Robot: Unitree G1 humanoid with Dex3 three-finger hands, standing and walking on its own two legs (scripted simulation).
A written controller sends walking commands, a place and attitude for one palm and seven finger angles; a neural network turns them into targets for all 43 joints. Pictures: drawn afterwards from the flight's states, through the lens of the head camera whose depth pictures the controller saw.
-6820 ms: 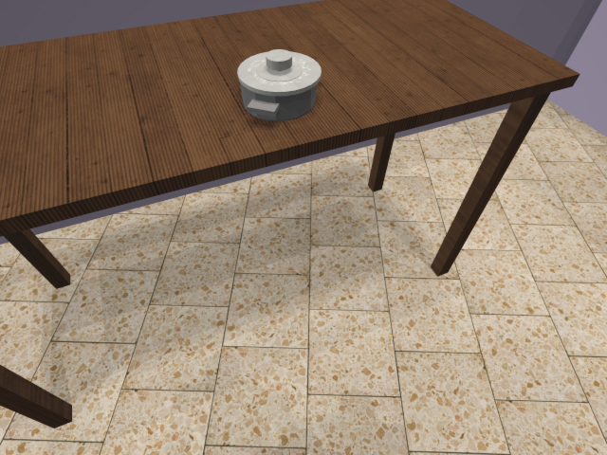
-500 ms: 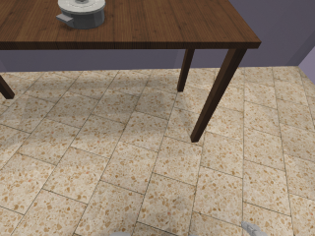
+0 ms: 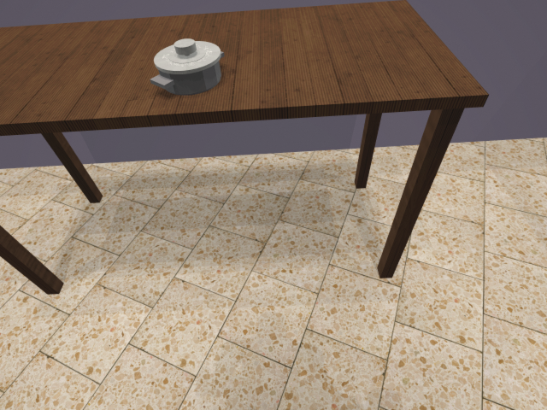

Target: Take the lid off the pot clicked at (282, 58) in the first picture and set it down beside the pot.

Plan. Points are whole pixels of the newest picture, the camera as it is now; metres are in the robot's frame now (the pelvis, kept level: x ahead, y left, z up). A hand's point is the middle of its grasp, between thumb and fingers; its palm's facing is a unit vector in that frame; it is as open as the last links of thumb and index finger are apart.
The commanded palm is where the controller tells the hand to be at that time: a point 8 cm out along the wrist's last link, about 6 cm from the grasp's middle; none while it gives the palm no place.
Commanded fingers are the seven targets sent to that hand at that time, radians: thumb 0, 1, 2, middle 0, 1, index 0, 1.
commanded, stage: take the last steps up to it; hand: left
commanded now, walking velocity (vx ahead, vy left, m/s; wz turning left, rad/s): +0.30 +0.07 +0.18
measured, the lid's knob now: (185, 46) +0.83 +0.24 +0.16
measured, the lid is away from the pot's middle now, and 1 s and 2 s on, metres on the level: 0.00 0.00 0.00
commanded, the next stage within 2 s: come to a stop and stand still in 0.94 s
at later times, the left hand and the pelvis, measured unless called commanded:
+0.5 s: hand out of the picture -0.03 +0.23 -0.18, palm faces +0.21 -0.97 -0.15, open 7.4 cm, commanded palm none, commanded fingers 0.00 0.90 0.90 -0.20 -0.30 -0.20 -0.30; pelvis +0.11 +0.09 -0.01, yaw +4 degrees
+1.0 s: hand (153, 279) +0.40 +0.29 -0.15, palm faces -0.01 -0.98 -0.18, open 7.4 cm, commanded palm none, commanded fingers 0.00 0.90 0.90 -0.20 -0.30 -0.20 -0.30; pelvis +0.28 +0.12 +0.00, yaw +2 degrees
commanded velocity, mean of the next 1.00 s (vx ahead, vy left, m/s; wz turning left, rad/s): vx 0.26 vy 0.00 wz -0.01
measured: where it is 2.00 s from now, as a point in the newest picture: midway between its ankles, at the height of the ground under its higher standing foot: (247, 402)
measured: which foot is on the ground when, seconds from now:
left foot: up 0.00-0.44, down 0.46-1.00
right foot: down 0.00-0.46, up 0.48-1.00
